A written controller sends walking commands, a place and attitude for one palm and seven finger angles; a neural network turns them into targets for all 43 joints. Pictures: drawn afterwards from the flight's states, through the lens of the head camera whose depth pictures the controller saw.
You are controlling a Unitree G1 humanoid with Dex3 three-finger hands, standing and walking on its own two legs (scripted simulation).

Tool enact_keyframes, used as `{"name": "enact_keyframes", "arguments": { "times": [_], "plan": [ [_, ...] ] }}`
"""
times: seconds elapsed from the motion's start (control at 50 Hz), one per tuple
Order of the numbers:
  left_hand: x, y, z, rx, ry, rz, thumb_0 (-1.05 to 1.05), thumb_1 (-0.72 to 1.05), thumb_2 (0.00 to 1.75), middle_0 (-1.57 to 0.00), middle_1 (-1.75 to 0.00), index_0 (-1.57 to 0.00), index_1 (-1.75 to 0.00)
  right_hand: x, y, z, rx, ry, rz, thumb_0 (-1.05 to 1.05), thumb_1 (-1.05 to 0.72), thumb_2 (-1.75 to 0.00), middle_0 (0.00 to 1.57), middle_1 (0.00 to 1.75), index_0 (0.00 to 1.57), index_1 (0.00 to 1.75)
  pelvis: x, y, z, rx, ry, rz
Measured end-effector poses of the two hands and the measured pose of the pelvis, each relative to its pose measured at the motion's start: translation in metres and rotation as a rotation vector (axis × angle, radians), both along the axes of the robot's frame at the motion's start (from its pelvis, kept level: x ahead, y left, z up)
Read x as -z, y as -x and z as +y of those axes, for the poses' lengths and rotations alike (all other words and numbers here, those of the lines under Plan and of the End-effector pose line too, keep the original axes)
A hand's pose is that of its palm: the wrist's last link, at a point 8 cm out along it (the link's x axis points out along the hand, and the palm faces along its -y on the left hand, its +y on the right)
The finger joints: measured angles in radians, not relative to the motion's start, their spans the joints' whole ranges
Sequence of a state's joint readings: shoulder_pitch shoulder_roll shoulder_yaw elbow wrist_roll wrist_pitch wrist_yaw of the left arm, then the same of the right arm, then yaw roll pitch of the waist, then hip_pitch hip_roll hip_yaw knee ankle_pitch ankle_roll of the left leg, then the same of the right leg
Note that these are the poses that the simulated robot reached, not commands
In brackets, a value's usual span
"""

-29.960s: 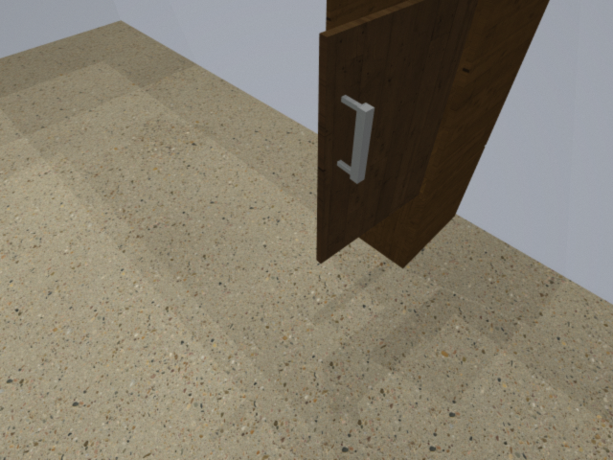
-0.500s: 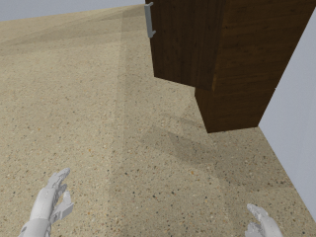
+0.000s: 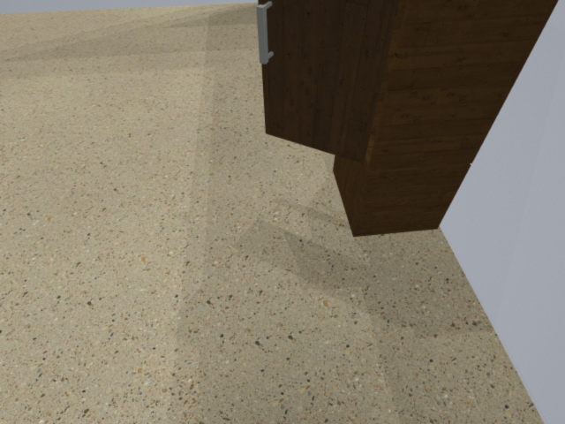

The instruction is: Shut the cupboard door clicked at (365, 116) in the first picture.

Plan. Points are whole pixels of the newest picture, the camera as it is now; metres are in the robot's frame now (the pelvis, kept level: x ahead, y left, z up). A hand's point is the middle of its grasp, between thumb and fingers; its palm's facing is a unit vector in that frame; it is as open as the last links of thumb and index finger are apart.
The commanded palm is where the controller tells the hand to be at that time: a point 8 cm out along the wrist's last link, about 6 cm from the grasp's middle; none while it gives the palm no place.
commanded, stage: let the arm hang, fingers relaxed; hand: left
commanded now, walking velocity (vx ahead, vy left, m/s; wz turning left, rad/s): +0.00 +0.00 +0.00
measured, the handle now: (266, 33) +1.16 +0.10 +0.06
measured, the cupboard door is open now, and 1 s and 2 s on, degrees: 56 56 56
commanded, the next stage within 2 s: look to check the result in 0.46 s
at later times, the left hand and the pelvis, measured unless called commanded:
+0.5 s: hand out of the picture +0.01 +0.18 -0.17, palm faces +0.02 -0.98 -0.18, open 7.3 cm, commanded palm none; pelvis +0.02 +0.02 +0.01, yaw -1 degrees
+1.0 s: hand out of the picture +0.05 +0.20 -0.17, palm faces +0.00 -0.98 -0.20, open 7.3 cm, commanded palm none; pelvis +0.04 +0.02 +0.01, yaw -1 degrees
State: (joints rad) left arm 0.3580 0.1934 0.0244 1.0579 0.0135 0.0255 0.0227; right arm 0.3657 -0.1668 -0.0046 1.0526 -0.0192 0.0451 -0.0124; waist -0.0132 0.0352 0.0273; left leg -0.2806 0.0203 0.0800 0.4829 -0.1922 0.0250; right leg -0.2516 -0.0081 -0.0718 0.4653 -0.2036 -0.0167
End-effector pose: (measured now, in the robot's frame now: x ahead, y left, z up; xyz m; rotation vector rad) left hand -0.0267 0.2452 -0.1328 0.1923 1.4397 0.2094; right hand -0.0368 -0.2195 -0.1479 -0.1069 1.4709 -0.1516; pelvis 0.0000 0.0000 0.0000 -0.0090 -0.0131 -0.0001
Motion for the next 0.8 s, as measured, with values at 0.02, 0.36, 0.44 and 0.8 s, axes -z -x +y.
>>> {"name": "enact_keyframes", "arguments": {
  "times": [0.02,0.36,0.44,0.8],
  "plan": [
    [0.000,0.000,0.000,0.000,0.002,0.003,0.00,0.92,0.90,-0.20,-0.30,-0.20,-0.30,0.001,-0.001,0.003,0.003,-0.005,-0.005,0.01,-0.91,-0.90,0.20,0.30,0.20,0.30,0.000,-0.001,0.001,0.002,-0.001,-0.001],
    [0.011,-0.033,-0.019,0.010,0.090,-0.045,0.01,0.93,0.90,-0.20,-0.30,-0.21,-0.30,-0.005,-0.032,0.026,0.008,-0.002,-0.057,0.01,-0.91,-0.90,0.20,0.30,0.20,0.30,-0.004,-0.014,0.015,0.013,-0.006,0.001],
    [0.009,-0.032,-0.016,0.007,0.086,-0.030,0.01,0.92,0.90,-0.20,-0.30,-0.20,-0.30,-0.005,-0.035,0.025,0.005,0.003,-0.050,0.01,-0.91,-0.90,0.20,0.30,0.20,0.30,-0.005,-0.017,0.017,0.013,-0.007,0.003],
    [0.006,-0.053,-0.003,0.024,0.060,-0.024,0.00,0.91,0.90,-0.20,-0.30,-0.20,-0.30,-0.007,-0.059,0.018,0.000,0.019,-0.057,0.01,-0.91,-0.90,0.20,0.30,0.20,0.30,-0.006,-0.034,0.019,0.019,-0.008,-0.002]
  ]
}}
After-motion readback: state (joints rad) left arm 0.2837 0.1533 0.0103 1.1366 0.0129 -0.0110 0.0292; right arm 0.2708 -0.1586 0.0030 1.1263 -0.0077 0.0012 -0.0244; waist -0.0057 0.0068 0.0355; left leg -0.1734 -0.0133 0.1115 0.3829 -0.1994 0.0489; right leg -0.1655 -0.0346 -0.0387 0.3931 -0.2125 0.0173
